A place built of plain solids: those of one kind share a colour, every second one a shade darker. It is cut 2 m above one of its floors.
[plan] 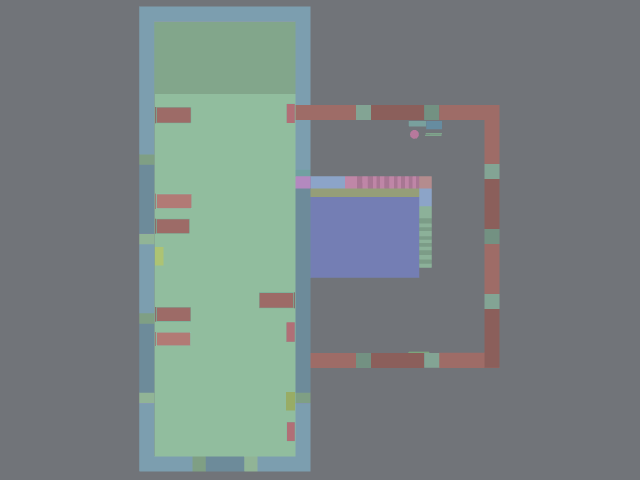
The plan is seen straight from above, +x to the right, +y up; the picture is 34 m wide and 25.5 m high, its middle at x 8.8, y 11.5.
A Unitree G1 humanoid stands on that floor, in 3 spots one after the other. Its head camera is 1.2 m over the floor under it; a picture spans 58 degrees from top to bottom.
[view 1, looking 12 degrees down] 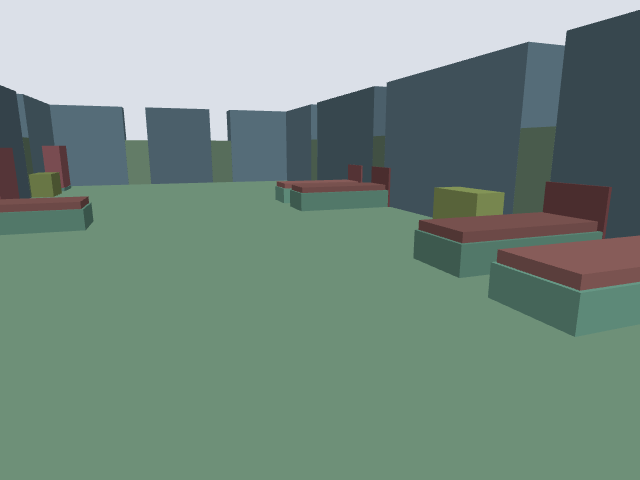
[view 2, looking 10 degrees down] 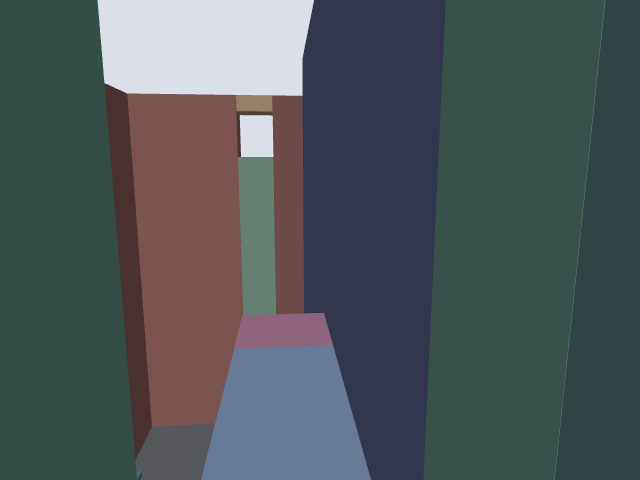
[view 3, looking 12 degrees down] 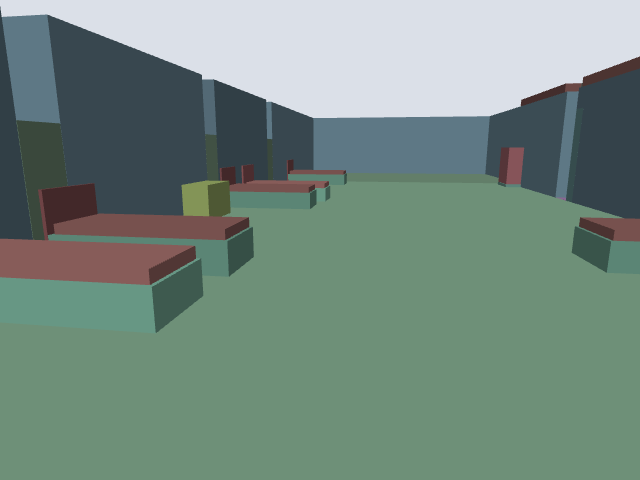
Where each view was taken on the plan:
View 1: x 4.44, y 15.85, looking -110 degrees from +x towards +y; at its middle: floor_dorter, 5.77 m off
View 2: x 7.41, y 14.56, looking -5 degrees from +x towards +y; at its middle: wall_core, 3.80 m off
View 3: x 3.42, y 3.40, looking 99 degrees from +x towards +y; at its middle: floor_dorter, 5.77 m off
